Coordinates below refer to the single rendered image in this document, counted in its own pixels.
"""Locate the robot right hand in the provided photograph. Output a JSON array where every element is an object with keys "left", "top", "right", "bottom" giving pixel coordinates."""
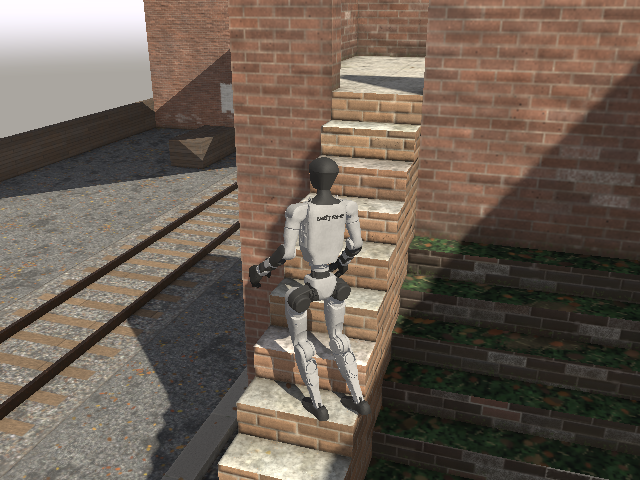
[{"left": 329, "top": 256, "right": 348, "bottom": 278}]

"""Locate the right robot forearm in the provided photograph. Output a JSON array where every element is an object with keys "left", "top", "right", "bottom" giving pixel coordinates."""
[{"left": 338, "top": 240, "right": 363, "bottom": 266}]

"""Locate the right robot shin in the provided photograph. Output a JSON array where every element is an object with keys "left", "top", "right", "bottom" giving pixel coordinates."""
[{"left": 333, "top": 334, "right": 364, "bottom": 404}]

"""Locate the humanoid robot torso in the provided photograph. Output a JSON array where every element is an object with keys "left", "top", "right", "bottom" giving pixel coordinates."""
[{"left": 299, "top": 195, "right": 346, "bottom": 302}]

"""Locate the left robot forearm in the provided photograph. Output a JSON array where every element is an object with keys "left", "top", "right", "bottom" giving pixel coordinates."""
[{"left": 256, "top": 245, "right": 286, "bottom": 276}]

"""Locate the robot left hand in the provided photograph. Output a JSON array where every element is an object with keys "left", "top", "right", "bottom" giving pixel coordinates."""
[{"left": 249, "top": 265, "right": 271, "bottom": 288}]

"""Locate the robot right upper arm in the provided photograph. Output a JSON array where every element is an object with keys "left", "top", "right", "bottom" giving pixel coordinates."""
[{"left": 340, "top": 199, "right": 363, "bottom": 250}]

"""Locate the robot left upper arm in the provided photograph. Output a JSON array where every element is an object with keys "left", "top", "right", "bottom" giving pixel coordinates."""
[{"left": 281, "top": 202, "right": 308, "bottom": 260}]

